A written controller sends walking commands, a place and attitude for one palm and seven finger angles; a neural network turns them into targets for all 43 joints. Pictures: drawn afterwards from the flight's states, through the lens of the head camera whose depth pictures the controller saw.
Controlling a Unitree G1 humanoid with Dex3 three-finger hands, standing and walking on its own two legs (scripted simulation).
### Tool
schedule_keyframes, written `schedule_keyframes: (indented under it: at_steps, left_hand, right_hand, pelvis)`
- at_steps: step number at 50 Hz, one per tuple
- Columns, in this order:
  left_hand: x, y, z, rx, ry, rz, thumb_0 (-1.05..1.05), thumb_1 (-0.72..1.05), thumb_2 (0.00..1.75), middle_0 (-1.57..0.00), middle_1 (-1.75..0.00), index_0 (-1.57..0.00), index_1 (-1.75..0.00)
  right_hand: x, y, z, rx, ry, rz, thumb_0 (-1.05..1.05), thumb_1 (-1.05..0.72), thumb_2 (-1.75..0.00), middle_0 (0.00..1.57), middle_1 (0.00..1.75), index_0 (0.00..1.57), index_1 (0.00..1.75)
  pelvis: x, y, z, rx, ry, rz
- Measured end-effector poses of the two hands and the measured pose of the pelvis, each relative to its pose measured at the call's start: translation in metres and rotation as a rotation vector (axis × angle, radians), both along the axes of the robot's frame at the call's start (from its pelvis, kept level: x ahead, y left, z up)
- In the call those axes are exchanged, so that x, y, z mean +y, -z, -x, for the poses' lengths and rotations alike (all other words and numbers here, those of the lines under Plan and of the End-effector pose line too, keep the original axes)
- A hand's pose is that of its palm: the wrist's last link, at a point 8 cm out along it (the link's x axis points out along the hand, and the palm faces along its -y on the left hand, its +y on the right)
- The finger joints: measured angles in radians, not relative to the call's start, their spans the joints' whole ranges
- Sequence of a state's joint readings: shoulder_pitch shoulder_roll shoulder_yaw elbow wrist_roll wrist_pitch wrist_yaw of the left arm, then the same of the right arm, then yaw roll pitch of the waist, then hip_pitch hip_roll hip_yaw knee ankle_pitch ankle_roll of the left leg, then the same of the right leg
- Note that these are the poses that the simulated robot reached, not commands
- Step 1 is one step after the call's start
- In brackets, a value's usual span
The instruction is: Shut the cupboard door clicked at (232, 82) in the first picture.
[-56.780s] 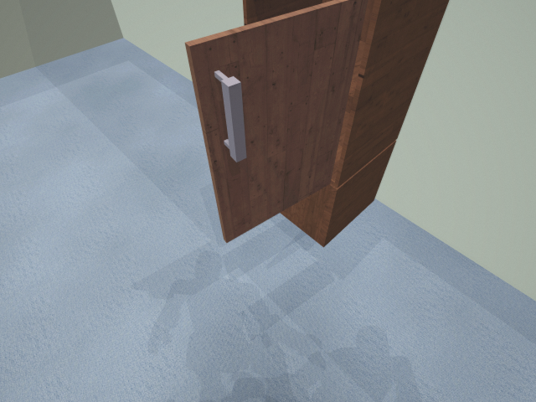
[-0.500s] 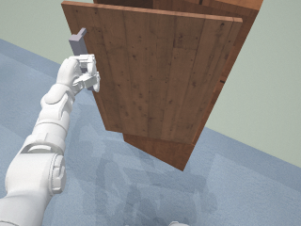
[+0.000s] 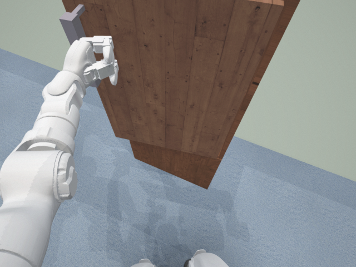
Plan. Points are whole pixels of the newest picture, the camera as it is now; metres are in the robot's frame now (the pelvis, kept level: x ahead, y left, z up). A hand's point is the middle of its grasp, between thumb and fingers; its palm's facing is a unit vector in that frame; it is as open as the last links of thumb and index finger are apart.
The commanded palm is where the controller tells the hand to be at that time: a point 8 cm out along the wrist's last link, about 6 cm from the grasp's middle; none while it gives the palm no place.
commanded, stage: push the door shut along its arc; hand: left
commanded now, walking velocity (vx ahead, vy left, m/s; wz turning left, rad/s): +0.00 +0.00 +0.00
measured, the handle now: (88, 49) +0.59 +0.16 +0.14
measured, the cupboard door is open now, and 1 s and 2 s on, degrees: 11 0 0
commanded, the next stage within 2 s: pull the fist back off the door in 0.56 s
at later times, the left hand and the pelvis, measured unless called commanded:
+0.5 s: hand (132, 51) +0.55 +0.05 +0.15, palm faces -0.41 -0.91 +0.00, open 3.0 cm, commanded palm +0.57 +0.09 +0.14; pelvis +0.01 -0.01 -0.01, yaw +0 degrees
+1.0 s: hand (144, 51) +0.58 +0.03 +0.13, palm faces +0.02 -1.00 -0.02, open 3.0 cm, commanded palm +0.53 +0.08 +0.14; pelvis +0.02 -0.02 -0.01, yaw -2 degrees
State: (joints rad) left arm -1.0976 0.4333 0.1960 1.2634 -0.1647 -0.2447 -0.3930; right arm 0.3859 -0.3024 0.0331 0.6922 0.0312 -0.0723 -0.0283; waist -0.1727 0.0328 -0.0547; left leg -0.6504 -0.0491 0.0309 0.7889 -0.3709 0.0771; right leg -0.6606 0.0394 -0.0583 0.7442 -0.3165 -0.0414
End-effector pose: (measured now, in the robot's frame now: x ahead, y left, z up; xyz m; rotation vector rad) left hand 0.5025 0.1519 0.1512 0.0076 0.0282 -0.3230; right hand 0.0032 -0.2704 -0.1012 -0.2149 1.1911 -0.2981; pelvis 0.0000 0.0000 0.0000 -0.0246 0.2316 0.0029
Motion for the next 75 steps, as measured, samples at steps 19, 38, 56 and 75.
schedule_keyframes:
  at_steps: [19, 38, 56, 75]
  left_hand:
    - [-0.038, -0.004, -0.042, 0.014, 0.086, 0.007, 0.01, 0.9, 0.92, -1.3, -1.5, -1.29, -1.5]
    - [-0.06, 0.001, -0.065, 0.071, -0.104, 0.111, 0.0, 0.9, 0.95, -1.3, -1.5, -1.3, -1.5]
    - [-0.061, 0.006, -0.038, -0.031, -0.34, 0.007, 0.01, 0.9, 0.9, -1.3, -1.5, -1.29, -1.5]
    - [-0.056, 0.006, 0.056, -0.062, -0.306, 0.016, 0.02, 0.9, 0.9, -1.31, -1.5, -1.3, -1.5]
  right_hand:
    - [-0.003, 0.003, 0.029, 0.125, 0.063, 0.013, 0.0, -0.9, -0.9, 0.21, 0.3, 0.2, 0.3]
    - [-0.01, 0.009, 0.03, 0.191, 0.022, -0.004, 0.0, -0.9, -0.9, 0.21, 0.3, 0.2, 0.3]
    - [0.009, 0.009, 0.028, 0.151, 0.069, -0.171, 0.0, -0.9, -0.9, 0.21, 0.3, 0.2, 0.3]
    - [-0.014, -0.011, -0.09, -0.208, -0.09, -0.086, 0.0, -0.91, -0.9, 0.2, 0.3, 0.2, 0.3]
  pelvis:
    - [-0.003, 0.007, -0.01, 0.068, 0.008, 0.003]
    - [-0.012, 0.014, -0.012, 0.131, -0.016, 0.011]
    - [-0.024, -0.002, -0.028, 0.06, 0.043, -0.015]
    - [-0.023, -0.011, -0.009, -0.087, 0.008, -0.02]
